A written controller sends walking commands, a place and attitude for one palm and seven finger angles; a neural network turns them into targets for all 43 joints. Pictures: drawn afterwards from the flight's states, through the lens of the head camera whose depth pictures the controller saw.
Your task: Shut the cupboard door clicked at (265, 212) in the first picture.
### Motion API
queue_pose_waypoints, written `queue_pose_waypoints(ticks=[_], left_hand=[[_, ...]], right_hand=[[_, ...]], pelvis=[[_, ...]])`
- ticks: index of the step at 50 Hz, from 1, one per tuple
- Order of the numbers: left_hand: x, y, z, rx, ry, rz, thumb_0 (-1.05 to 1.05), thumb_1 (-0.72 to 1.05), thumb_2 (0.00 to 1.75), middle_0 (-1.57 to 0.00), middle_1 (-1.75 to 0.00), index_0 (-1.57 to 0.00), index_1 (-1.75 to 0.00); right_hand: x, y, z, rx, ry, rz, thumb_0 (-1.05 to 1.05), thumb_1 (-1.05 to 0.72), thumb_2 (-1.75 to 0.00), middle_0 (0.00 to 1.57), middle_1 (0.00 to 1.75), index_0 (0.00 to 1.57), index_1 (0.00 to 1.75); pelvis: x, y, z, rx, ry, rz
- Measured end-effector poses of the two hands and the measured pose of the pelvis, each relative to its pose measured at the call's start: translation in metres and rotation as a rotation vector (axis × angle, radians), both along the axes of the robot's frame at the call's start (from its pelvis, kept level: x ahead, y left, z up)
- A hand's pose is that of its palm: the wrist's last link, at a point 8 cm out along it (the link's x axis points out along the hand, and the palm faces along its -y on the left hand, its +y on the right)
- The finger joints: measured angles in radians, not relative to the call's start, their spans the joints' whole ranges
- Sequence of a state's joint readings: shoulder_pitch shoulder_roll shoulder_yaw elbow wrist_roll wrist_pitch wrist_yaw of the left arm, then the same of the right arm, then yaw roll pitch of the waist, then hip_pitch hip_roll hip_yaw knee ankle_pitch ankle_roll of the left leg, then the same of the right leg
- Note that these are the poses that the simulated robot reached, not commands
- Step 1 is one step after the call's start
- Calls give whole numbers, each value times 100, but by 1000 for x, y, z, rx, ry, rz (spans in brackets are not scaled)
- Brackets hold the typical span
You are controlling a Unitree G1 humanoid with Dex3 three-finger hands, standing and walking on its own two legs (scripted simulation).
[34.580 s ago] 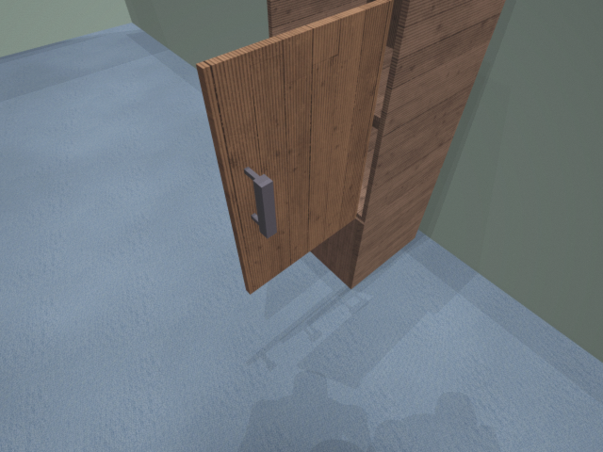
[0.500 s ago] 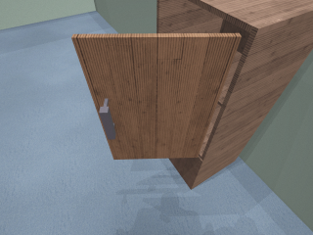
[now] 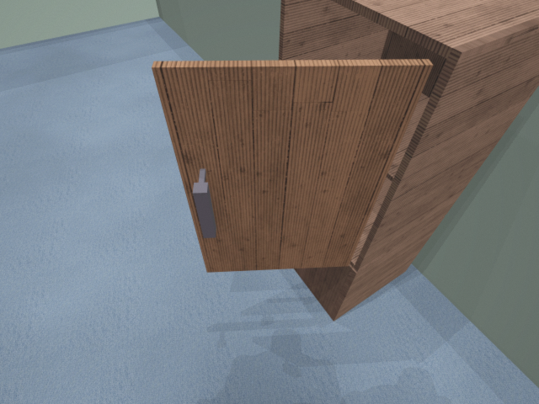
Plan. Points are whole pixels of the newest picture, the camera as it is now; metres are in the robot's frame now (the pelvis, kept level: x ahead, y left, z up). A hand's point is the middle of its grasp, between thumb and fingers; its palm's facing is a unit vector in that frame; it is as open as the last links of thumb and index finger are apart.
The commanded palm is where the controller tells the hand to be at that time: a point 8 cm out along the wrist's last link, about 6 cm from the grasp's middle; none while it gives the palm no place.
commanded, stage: look again from close up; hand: left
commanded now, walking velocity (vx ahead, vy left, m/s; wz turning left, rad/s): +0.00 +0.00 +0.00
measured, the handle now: (206, 203) +0.46 +0.15 -0.02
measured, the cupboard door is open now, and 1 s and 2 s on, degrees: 61 61 61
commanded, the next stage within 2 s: raise the hand and make a fist in 0.56 s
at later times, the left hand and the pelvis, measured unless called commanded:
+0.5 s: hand out of the picture +0.03 +0.16 -0.18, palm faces +0.00 -0.98 -0.20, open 7.3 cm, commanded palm none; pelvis +0.02 -0.02 +0.00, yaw +0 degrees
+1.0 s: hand (183, 369) +0.18 +0.14 -0.05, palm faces +0.08 -1.00 -0.02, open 6.5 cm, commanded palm +0.13 +0.21 -0.06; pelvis -0.02 -0.06 -0.08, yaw +2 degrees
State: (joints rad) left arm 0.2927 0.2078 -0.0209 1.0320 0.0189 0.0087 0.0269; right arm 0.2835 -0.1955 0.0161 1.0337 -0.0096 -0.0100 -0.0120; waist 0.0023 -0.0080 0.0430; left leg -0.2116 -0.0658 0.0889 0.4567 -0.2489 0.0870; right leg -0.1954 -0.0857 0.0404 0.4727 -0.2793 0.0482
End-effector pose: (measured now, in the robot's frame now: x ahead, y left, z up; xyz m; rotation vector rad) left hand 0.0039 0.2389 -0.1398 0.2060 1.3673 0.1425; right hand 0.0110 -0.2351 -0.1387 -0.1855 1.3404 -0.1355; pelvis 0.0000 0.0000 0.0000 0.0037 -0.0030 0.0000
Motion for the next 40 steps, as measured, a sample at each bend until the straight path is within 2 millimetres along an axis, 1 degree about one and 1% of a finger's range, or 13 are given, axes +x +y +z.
queue_pose_waypoints(ticks=[4,8,15,20,26,34,35,36,38,40], left_hand=[[-5,-6,-3,-17,30,6,0,91,90,-20,-30,-20,-29],[-4,-13,-6,-30,39,12,0,91,90,-20,-30,-20,-29],[7,-21,-8,-39,23,16,0,91,90,-20,-30,-20,-29],[18,-24,-7,-36,1,14,0,91,90,-20,-30,-20,-29],[28,-26,-5,-27,-20,11,0,91,90,-20,-30,-20,-29],[34,-27,-4,-11,-30,7,0,91,90,-20,-30,-20,-29],[44,-23,2,-5,-88,70,0,91,90,-20,-30,-21,-29],[63,-17,15,22,-220,93,1,91,90,-21,-30,-21,-30],[102,-15,57,65,-528,105,1,91,90,-21,-31,-21,-30],[138,-19,96,74,-805,101,1,91,90,-22,-32,-22,-31]], right_hand=[[6,-1,1,-5,2,-2,1,-91,-90,20,30,20,30],[15,-1,1,-7,-8,0,1,-91,-90,20,30,20,30],[35,-3,2,-7,-38,7,1,-91,-90,20,30,20,30],[44,-7,2,-7,-53,9,1,-91,-90,20,30,20,30],[48,-11,2,-6,-52,10,0,-91,-90,20,30,20,30],[44,-19,1,-6,-31,4,0,-91,-90,20,30,20,30],[46,-21,3,-17,-66,7,1,-91,-90,20,30,20,30],[49,-24,7,-36,-135,6,1,-91,-90,20,30,20,30],[61,-31,14,-49,-287,7,1,-91,-90,20,30,20,30],[76,-37,18,-36,-415,32,1,-91,-90,20,30,20,30]], pelvis=[[4,-1,0,0,-2,-2],[8,-2,0,0,-3,-1],[14,-7,0,0,-6,0],[17,-11,1,0,-6,1],[20,-16,1,1,-5,3],[22,-22,1,-2,0,8],[20,-23,0,-5,-3,16],[18,-26,-2,-4,-5,22],[17,-31,-6,12,-1,34],[15,-35,-12,23,19,62]])
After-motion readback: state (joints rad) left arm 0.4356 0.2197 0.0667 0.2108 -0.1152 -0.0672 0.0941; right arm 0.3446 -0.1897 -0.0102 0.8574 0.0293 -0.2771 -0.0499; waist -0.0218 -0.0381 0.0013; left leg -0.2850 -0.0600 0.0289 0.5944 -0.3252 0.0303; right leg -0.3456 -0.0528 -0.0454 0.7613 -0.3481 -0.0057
